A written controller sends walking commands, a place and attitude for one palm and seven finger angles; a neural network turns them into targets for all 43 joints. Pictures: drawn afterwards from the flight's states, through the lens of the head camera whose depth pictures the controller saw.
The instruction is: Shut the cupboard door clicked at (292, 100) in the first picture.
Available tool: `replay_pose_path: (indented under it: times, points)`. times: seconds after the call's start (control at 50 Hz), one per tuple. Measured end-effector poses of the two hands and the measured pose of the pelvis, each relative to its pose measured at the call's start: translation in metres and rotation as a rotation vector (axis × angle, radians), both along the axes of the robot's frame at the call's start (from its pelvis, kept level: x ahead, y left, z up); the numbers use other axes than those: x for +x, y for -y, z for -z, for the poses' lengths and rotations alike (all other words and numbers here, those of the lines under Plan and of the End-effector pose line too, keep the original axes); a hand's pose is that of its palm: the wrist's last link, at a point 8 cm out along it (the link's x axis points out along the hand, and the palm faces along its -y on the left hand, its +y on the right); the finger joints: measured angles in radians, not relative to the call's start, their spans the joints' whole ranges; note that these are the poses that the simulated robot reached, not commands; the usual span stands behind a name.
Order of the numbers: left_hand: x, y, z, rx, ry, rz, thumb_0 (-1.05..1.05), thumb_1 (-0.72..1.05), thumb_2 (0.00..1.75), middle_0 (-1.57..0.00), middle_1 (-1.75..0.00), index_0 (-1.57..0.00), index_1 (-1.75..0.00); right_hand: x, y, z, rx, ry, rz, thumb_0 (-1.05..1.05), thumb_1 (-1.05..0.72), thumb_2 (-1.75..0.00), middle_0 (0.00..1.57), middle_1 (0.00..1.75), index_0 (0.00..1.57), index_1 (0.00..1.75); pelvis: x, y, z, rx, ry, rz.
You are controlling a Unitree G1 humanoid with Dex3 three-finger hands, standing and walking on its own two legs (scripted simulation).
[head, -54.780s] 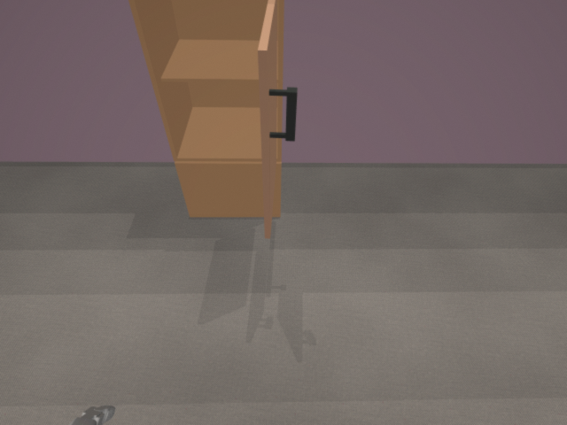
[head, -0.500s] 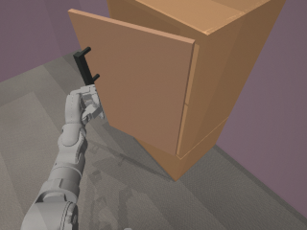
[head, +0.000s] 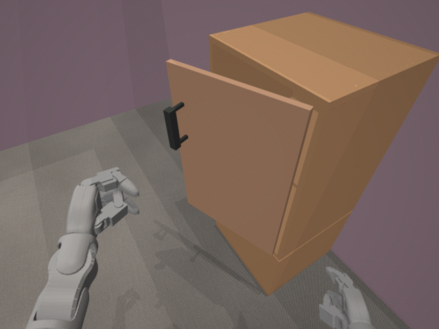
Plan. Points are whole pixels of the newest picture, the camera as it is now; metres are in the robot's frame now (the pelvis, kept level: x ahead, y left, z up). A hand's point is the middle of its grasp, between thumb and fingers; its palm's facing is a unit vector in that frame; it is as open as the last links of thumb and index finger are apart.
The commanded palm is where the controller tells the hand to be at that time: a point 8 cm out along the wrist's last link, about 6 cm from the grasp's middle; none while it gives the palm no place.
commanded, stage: draw the hand back to the body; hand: left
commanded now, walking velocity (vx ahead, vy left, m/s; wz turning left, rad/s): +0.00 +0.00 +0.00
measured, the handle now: (177, 125) +0.64 +0.18 +0.03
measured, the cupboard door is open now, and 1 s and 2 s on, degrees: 21 21 21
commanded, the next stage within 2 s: step back with the hand held close in 0.84 s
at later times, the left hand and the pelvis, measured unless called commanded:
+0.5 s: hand (30, 231) +0.20 +0.27 +0.17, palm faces +0.45 -0.78 -0.43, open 6.4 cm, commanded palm +0.15 +0.31 +0.18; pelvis +0.01 +0.01 +0.01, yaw +1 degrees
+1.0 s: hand (42, 233) +0.19 +0.25 +0.17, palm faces +0.45 -0.79 -0.41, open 7.4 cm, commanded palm +0.15 +0.29 +0.18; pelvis +0.01 -0.01 +0.01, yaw +0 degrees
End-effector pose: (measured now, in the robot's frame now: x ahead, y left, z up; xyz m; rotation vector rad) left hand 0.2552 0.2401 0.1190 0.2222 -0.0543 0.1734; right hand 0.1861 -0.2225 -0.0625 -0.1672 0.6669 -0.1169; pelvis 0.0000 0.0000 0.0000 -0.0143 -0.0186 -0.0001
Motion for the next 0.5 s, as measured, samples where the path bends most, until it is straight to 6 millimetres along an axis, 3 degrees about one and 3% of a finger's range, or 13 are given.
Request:
replay_pose_path:
  times: [0.1,0.22,0.5]
  points:
    - [-0.023,-0.018,-0.016,0.044,0.013,-0.074,0.02,0.90,0.90,-0.93,-1.09,-0.93,-1.09,0.011,-0.017,-0.001,0.010,0.004,-0.057,0.01,-0.90,-0.90,0.20,0.30,0.20,0.30,0.005,-0.005,-0.005,-0.001,0.028,-0.008]
    - [-0.046,-0.032,-0.033,0.098,0.027,-0.130,0.02,0.90,0.90,-0.77,-0.92,-0.77,-0.91,0.009,-0.027,0.006,0.030,-0.026,-0.082,0.01,-0.90,-0.90,0.20,0.30,0.20,0.30,0.010,-0.009,-0.008,0.003,0.043,-0.010]
    - [-0.103,-0.066,-0.072,0.269,0.074,-0.282,0.02,0.89,0.90,-0.39,-0.50,-0.39,-0.49,-0.004,-0.008,0.015,0.016,-0.055,-0.050,0.01,-0.90,-0.90,0.20,0.30,0.20,0.30,0.014,-0.006,-0.008,0.002,0.051,-0.009]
